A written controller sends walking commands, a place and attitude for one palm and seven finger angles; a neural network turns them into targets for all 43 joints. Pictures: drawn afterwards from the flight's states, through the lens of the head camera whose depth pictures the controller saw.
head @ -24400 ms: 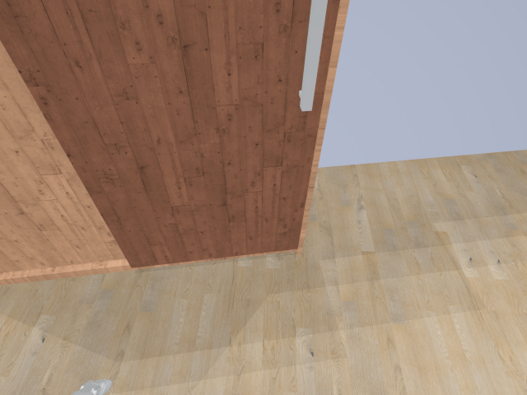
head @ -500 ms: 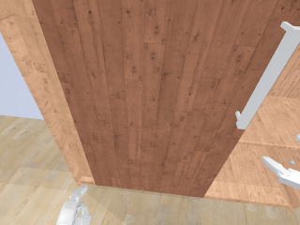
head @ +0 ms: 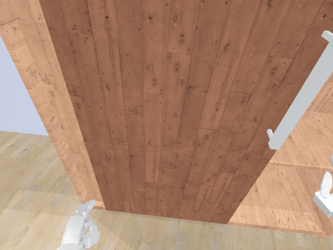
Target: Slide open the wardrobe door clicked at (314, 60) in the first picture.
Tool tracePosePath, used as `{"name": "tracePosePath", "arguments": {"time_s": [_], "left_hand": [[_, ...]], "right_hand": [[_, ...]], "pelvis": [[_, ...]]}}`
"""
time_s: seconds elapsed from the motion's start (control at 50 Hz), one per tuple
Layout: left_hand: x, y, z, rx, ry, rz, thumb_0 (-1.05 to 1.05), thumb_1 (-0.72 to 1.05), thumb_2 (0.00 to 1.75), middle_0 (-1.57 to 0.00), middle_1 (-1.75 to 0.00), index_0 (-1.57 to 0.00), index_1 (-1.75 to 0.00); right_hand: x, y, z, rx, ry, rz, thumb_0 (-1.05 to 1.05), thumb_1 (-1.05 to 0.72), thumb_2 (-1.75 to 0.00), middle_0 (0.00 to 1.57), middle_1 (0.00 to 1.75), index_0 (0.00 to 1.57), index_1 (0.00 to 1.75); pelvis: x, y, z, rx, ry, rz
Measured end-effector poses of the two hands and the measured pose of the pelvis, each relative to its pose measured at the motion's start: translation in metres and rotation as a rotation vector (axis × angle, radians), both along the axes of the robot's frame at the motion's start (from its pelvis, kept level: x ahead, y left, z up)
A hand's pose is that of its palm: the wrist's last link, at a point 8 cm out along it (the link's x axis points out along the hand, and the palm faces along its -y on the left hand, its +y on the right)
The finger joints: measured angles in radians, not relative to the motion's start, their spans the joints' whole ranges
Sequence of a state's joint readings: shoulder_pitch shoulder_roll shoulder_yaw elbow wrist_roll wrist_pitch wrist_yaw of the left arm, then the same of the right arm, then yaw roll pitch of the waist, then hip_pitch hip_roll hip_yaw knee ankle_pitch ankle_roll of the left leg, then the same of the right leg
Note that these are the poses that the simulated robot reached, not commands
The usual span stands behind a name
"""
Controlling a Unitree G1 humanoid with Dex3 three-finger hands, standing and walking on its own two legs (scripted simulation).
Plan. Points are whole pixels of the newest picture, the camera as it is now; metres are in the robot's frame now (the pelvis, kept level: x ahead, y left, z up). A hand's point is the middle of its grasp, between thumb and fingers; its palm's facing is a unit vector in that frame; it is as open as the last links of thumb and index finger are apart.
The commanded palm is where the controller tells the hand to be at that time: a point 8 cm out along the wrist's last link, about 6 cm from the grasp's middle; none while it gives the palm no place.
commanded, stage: draw the hand back to the body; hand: right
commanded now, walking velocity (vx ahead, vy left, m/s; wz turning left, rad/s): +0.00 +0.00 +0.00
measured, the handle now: (296, 98) +0.44 -0.34 +0.19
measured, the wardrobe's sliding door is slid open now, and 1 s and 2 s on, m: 0.57 0.57 0.57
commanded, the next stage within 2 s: step back with the hand held close in 0.16 s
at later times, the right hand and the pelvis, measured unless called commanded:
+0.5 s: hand (322, 193) +0.19 -0.27 +0.16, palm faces +0.42 +0.80 -0.43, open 7.4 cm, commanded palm +0.13 -0.31 +0.17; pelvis -0.01 -0.01 +0.00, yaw +0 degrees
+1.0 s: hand out of the picture +0.08 -0.31 +0.17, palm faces +0.50 +0.77 -0.40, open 7.4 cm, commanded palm +0.03 -0.34 +0.17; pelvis -0.10 -0.04 -0.01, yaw -2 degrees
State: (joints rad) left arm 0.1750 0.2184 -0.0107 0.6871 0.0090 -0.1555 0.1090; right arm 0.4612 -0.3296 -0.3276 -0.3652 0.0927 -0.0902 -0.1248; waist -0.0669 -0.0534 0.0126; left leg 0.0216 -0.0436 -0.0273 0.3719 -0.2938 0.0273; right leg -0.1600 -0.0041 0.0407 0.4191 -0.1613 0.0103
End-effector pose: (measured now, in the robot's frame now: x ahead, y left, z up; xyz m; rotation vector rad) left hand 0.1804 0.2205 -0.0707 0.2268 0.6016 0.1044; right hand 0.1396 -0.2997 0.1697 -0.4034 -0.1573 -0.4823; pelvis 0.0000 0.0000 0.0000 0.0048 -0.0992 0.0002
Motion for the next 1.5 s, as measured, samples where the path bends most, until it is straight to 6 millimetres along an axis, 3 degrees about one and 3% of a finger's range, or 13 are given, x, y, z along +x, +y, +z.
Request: {"name": "tracePosePath", "arguments": {"time_s": [0.3,0.38,0.58,0.84,0.98,1.16,1.28,1.36,1.44,1.5], "left_hand": [[0.000,0.001,-0.004,-0.009,0.024,0.007,0.01,0.90,0.90,-0.20,-0.30,-0.20,-0.30],[-0.002,0.001,-0.005,-0.004,0.049,0.005,0.01,0.90,0.90,-0.20,-0.30,-0.20,-0.30],[-0.029,-0.004,-0.003,0.018,0.082,0.076,0.01,0.91,0.90,-0.20,-0.30,-0.20,-0.30],[-0.088,-0.035,-0.008,0.008,0.071,0.038,0.01,0.90,0.90,-0.20,-0.30,-0.20,-0.30],[-0.117,-0.037,-0.013,0.030,0.094,0.001,0.01,0.90,0.90,-0.20,-0.30,-0.20,-0.30],[-0.150,-0.040,-0.006,0.076,0.051,0.012,0.01,0.90,0.90,-0.20,-0.30,-0.20,-0.30],[-0.172,-0.051,-0.006,0.057,0.019,-0.036,0.01,0.90,0.90,-0.20,-0.30,-0.20,-0.30],[-0.199,-0.060,-0.007,0.082,0.046,-0.037,0.01,0.90,0.90,-0.20,-0.30,-0.20,-0.30],[-0.236,-0.071,-0.010,0.073,0.029,-0.001,0.01,0.90,0.90,-0.20,-0.30,-0.20,-0.30],[-0.270,-0.080,-0.005,0.019,0.045,0.016,0.01,0.90,0.90,-0.20,-0.30,-0.20,-0.30]], "right_hand": [[0.008,0.004,0.002,-0.006,0.009,0.018,0.01,-0.89,-0.90,0.21,0.30,0.20,0.31],[0.010,-0.006,0.013,-0.076,-0.019,0.022,0.01,-0.89,-0.90,0.21,0.30,0.21,0.31],[-0.006,-0.016,0.002,-0.106,0.047,0.093,0.01,-0.89,-0.90,0.21,0.30,0.21,0.31],[-0.062,-0.043,0.010,-0.159,-0.047,0.047,0.01,-0.89,-0.90,0.21,0.30,0.21,0.31],[-0.102,-0.041,0.010,-0.147,-0.101,0.032,0.01,-0.89,-0.90,0.21,0.30,0.21,0.31],[-0.135,-0.057,0.011,-0.142,-0.184,0.032,0.01,-0.88,-0.90,0.21,0.30,0.21,0.31],[-0.190,-0.055,0.022,-0.224,-0.220,0.064,0.01,-0.89,-0.90,0.21,0.30,0.21,0.31],[-0.221,-0.065,0.019,-0.198,-0.270,0.056,0.01,-0.88,-0.90,0.21,0.30,0.21,0.31],[-0.224,-0.091,0.004,-0.101,-0.300,0.002,0.01,-0.88,-0.90,0.21,0.30,0.21,0.31],[-0.231,-0.094,-0.004,-0.031,-0.238,-0.002,0.01,-0.89,-0.90,0.21,0.30,0.20,0.31]], "pelvis": [[0.005,0.001,0.000,-0.004,0.006,0.004],[0.001,-0.001,-0.002,0.015,0.036,-0.009],[-0.020,-0.023,-0.006,0.026,0.077,0.008],[-0.073,-0.038,-0.010,0.044,0.079,-0.017],[-0.099,-0.038,-0.014,0.049,0.069,-0.032],[-0.140,-0.047,-0.019,0.080,0.045,-0.059],[-0.180,-0.049,-0.027,0.068,0.030,-0.085],[-0.198,-0.063,-0.029,0.030,0.030,-0.006],[-0.230,-0.072,-0.032,0.067,0.004,-0.026],[-0.250,-0.070,-0.022,0.069,-0.007,-0.036]]}}
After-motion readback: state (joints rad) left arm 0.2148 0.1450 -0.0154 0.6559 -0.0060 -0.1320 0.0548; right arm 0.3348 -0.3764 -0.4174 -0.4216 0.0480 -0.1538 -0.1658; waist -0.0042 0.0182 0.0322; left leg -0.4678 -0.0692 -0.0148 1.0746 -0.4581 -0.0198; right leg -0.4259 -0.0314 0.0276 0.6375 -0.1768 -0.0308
